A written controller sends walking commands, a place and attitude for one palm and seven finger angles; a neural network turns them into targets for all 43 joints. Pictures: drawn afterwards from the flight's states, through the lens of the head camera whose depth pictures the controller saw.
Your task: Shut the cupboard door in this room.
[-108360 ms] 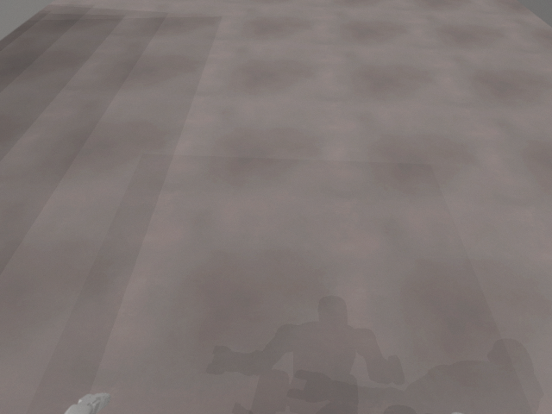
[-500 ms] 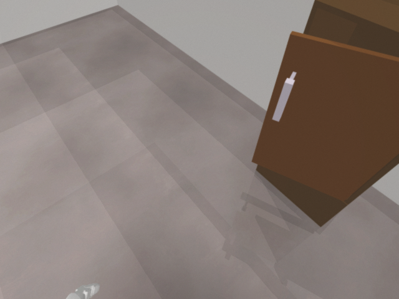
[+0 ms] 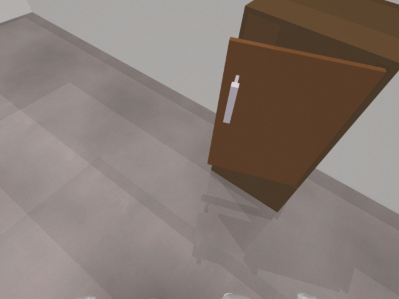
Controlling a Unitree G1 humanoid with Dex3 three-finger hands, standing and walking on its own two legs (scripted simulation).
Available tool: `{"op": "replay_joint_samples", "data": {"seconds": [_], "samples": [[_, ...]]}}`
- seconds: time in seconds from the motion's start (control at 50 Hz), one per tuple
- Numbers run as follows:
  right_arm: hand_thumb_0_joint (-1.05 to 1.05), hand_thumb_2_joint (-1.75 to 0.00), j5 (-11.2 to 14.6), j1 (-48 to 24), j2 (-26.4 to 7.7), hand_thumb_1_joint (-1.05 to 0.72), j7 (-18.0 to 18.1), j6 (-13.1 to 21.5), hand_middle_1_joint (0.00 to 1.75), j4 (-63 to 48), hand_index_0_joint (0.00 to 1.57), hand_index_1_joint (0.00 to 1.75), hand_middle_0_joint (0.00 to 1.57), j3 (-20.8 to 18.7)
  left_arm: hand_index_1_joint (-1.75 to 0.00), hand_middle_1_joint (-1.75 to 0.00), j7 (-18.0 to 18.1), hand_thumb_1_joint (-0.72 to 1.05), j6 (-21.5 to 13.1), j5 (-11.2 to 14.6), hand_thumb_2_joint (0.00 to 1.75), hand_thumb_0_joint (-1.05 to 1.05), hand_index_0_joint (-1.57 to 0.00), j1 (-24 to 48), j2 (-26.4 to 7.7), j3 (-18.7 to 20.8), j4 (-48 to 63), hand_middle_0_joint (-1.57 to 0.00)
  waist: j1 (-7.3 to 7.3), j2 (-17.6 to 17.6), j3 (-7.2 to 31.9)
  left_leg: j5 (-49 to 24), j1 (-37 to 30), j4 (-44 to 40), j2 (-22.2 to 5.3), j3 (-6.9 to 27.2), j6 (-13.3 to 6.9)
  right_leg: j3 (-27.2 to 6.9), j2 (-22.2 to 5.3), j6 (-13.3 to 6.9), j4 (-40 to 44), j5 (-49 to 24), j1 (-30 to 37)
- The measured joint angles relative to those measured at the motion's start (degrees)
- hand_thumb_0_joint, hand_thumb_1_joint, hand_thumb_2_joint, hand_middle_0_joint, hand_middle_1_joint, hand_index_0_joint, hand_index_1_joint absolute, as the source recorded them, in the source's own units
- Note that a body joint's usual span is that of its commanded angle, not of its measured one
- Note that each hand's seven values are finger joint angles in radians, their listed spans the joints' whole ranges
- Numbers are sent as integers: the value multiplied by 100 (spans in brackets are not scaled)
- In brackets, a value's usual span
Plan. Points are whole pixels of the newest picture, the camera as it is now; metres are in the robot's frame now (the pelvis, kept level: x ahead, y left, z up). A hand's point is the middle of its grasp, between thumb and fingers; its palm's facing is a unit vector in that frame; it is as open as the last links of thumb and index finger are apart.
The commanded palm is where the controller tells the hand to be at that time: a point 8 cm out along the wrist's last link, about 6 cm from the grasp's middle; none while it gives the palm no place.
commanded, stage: turn to face it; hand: left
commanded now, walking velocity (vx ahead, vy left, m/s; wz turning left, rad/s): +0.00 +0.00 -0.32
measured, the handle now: (231, 99) +0.67 -0.06 -0.03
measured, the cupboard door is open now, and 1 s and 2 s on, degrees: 21 21 21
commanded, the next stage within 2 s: take the last steps up to it in 0.20 s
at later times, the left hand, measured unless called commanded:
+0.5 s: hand out of the picture +0.12 +0.15 -0.16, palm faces -0.14 -0.97 -0.18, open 7.4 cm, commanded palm none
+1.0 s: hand (185, 242) +0.27 +0.05 -0.17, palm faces -0.31 -0.93 -0.18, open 7.4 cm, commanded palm none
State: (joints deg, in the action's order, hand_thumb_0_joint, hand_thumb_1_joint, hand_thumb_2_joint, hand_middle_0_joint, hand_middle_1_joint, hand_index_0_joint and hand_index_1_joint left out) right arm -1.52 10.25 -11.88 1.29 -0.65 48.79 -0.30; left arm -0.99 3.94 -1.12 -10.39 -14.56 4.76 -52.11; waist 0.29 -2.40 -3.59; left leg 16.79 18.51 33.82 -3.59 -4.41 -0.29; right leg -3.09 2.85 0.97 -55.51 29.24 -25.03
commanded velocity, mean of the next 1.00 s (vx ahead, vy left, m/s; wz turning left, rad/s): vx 0.15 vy -0.07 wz -0.15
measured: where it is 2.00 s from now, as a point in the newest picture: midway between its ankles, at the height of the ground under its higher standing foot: outside the picture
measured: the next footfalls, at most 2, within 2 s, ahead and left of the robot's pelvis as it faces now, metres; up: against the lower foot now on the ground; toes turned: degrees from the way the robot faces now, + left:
right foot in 0.24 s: +0.02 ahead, -0.15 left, +0.00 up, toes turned -9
left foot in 0.56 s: +0.11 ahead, +0.07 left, +0.00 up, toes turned -4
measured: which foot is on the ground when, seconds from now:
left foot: down 0.00-0.24, up 0.26-0.54, down 0.56-0.98, up 1.00-1.00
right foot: up 0.00-0.22, down 0.24-0.56, up 0.58-0.96, down 0.98-1.00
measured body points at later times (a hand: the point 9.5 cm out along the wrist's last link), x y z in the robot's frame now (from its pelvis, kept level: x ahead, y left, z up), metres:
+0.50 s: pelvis +0.02 -0.03 +0.01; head +0.05 -0.02 +0.46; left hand +0.13 +0.20 -0.15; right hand +0.01 -0.29 -0.14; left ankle +0.04 +0.08 -0.70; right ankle -0.02 -0.14 -0.73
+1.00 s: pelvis +0.12 -0.11 -0.01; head +0.16 -0.12 +0.44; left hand +0.28 +0.10 -0.15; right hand -0.03 -0.30 -0.15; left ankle +0.07 +0.07 -0.73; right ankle +0.14 -0.23 -0.74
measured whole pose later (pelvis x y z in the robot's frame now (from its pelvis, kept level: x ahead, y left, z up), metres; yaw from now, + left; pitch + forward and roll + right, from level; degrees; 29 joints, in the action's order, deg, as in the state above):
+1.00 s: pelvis +0.12 -0.11 -0.01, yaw -16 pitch +1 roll +0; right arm -1.3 25.0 -9.3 0.6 0.2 62.2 -1.8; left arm -2.2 -0.4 -1.6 -7.6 -11.6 3.5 -56.9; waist -3.6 -0.3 -3.7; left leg 24.7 7.3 33.3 -9.0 -9.1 3.3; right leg 4.5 -2.1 -1.3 -31.9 12.2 -20.9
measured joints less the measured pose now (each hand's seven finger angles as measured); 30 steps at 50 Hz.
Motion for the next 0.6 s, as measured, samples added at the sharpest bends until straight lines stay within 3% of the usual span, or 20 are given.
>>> {"op": "replay_joint_samples", "data": {"seconds": [0.04,0.08,0.18,0.22,0.26,0.3,0.38,0.44,0.52,0.56,0.6], "samples": [[1,-90,-22,93,44,-91,15,-3,30,32,20,30,20,29,-30,-30,-36,90,16,1,90,1,-20,38,-40,35,6,-20,-4,39,-31,-51,-139,-199,-84,-74,33,198,-110,78,-489,-59,-144],[1,-90,-27,170,61,-91,27,-9,30,98,20,30,20,32,-30,-30,-56,90,23,9,90,1,-20,75,-48,43,23,-20,-11,111,-65,-126,-250,-359,-174,-148,50,349,-220,119,-399,-111,-118],[1,-90,-21,349,9,-91,-4,-56,30,319,20,30,20,-44,-30,-30,-65,91,11,12,90,1,-20,167,11,-15,17,-20,-120,321,-90,-66,-329,-334,-377,-326,148,563,-338,67,931,-335,381],[1,-90,6,444,-43,-91,-20,-93,30,415,20,30,20,-90,-30,-30,-66,91,-40,11,90,1,-20,181,48,-52,21,-20,-149,381,-68,62,-283,-124,-436,-388,223,623,-333,7,1805,-920,760],[1,-90,56,517,-111,-91,-43,-156,30,513,20,30,20,-152,-30,-30,-33,90,-157,-15,90,1,-20,154,82,-83,12,-20,-145,389,-5,507,-93,379,-426,-405,293,545,-353,-125,2306,-1198,969],[1,-90,83,465,-232,-91,-15,-282,30,637,20,30,20,-213,-30,-30,15,90,-225,-15,90,1,-20,160,227,-155,-61,-20,-185,558,-28,1177,251,1271,-291,-51,299,539,-280,-177,2191,-1028,941],[1,-90,78,383,-279,-91,-12,-314,30,753,20,30,20,-246,-30,-30,94,90,-240,-15,90,1,-20,50,397,-217,-178,-20,-207,532,8,1080,752,2457,-33,136,345,410,-255,-191,2553,-1189,1119],[1,-90,51,426,-204,-91,-54,-245,30,730,20,30,19,-224,-30,-30,91,90,-244,-23,90,1,-20,-45,437,-225,-282,-20,-216,408,103,870,742,2168,-8,46,373,374,-241,-202,2814,-1285,1276],[1,-90,31,488,-56,-91,-80,-107,30,704,20,30,19,-170,-30,-30,42,90,-272,-28,90,1,-20,-192,415,-187,-404,-20,-135,201,216,608,274,812,36,-76,312,308,-200,-189,2818,-1195,1387],[1,-90,6,553,-27,-91,-68,46,30,649,20,30,19,-125,-30,-30,19,90,-252,7,90,1,-20,-317,395,-157,-448,-20,-123,161,297,58,-69,-60,33,-92,159,270,-138,-207,2423,-908,1255],[1,-90,-49,569,68,-91,-35,145,30,630,20,30,20,-79,-30,-30,-7,90,-163,-9,90,1,-20,-394,327,-117,-526,-20,-149,14,323,18,-75,110,26,-231,-63,230,-144,-253,1346,-290,846]]}}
